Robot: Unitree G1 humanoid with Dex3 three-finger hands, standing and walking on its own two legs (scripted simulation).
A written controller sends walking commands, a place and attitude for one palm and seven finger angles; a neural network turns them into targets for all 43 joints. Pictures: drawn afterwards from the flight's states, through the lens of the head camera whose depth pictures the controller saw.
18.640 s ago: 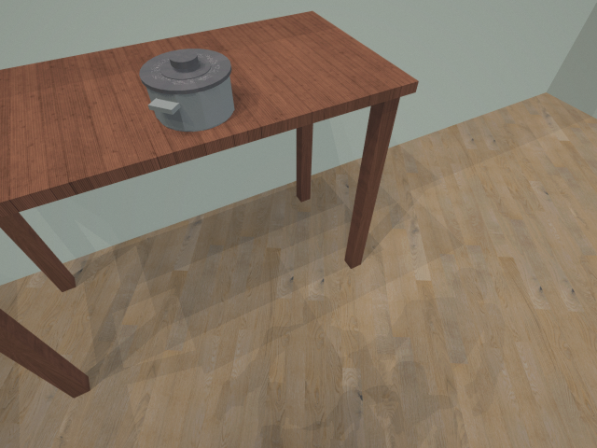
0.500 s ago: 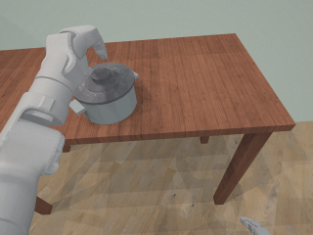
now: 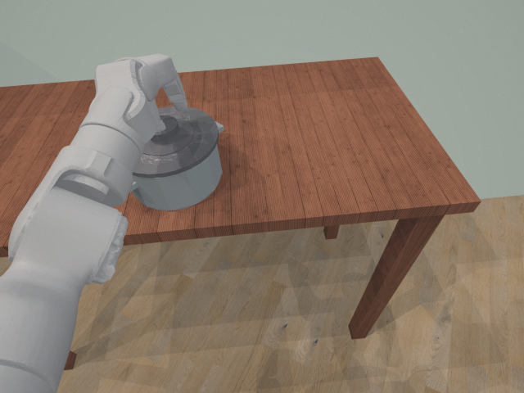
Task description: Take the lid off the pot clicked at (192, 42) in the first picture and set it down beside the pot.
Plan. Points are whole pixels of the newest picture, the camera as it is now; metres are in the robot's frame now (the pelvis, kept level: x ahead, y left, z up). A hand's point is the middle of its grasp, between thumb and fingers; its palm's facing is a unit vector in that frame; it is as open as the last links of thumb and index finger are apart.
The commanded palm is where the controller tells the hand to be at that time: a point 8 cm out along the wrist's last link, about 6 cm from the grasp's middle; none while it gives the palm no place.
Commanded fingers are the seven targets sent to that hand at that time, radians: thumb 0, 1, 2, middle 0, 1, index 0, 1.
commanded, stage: lower the open fingers around the knob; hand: left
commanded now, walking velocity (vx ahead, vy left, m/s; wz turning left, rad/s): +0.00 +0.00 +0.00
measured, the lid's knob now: (161, 128) +0.50 +0.15 +0.16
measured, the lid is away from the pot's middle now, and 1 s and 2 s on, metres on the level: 0.01 0.01 0.01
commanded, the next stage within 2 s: close the fingers and squeeze the knob in 0.82 s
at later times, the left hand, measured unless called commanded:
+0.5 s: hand (156, 126) +0.47 +0.15 +0.19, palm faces -0.34 -0.08 -0.94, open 10.1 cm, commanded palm +0.46 +0.14 +0.24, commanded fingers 0.00 -0.39 1.72 -0.88 -0.08 -0.88 -0.08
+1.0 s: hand (162, 125) +0.47 +0.14 +0.19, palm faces -0.36 -0.09 -0.93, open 10.0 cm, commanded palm +0.47 +0.14 +0.24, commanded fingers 0.00 -0.08 1.01 -0.51 -0.76 -0.51 -0.76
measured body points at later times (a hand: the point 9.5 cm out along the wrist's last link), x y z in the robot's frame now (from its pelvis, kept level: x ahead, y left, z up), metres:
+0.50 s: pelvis +0.00 -0.01 +0.00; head +0.02 -0.03 +0.45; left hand +0.48 +0.15 +0.24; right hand +0.11 -0.26 -0.13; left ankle +0.06 +0.07 -0.73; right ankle -0.07 -0.11 -0.73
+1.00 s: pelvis +0.01 -0.01 +0.00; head +0.03 -0.04 +0.45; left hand +0.49 +0.14 +0.24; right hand +0.09 -0.28 -0.14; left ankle +0.06 +0.07 -0.73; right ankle -0.07 -0.11 -0.73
